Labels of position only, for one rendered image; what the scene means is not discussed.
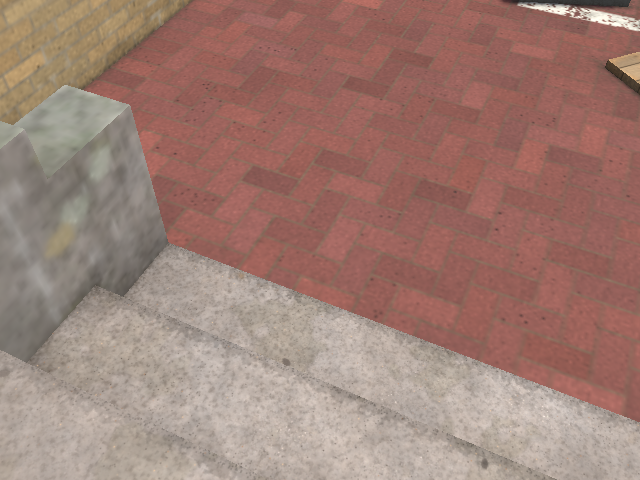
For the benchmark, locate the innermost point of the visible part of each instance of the stairs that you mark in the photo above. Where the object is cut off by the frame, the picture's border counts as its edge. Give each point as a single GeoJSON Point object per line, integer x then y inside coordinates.
{"type": "Point", "coordinates": [293, 388]}

